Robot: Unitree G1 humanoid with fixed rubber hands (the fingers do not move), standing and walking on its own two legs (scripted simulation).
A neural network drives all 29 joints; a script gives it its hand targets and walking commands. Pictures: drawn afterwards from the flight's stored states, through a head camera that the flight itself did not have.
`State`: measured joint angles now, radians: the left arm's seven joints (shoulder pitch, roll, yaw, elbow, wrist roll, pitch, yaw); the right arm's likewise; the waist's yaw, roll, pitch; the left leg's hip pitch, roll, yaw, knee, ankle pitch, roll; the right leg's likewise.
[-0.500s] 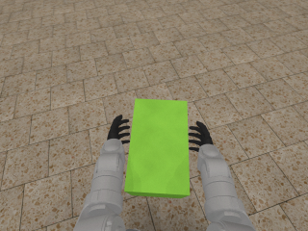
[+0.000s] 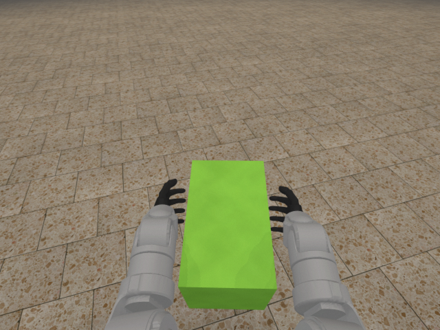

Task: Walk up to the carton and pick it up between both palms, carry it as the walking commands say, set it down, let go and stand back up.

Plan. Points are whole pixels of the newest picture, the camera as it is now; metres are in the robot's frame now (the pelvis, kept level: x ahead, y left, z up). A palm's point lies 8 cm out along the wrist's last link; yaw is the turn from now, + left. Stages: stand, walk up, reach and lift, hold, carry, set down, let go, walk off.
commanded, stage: reach and lift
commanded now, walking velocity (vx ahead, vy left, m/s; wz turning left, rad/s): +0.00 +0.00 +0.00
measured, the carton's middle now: (227, 232) +0.34 +0.02 -0.03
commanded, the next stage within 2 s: hold in 1.16 s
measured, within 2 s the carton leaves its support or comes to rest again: neither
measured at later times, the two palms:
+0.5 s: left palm (169, 211) +0.31 +0.13 +0.07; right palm (300, 222) +0.30 -0.12 +0.06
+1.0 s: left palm (165, 215) +0.30 +0.14 +0.07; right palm (298, 225) +0.30 -0.12 +0.06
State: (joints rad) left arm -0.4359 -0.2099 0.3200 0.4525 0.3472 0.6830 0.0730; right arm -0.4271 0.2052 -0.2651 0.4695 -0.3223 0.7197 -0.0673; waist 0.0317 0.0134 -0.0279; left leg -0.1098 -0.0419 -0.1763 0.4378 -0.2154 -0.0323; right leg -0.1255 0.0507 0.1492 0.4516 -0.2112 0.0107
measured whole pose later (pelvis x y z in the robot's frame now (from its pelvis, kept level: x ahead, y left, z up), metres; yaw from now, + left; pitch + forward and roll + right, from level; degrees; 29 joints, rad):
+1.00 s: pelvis +0.00 +0.01 +0.00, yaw +0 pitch -8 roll +0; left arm -0.41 -0.20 0.26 0.42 0.34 0.76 0.06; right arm -0.38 0.19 -0.22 0.40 -0.31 0.80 -0.07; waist 0.00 0.01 -0.01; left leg -0.07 -0.04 -0.16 0.43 -0.21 -0.02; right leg -0.07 0.04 0.13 0.42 -0.20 0.02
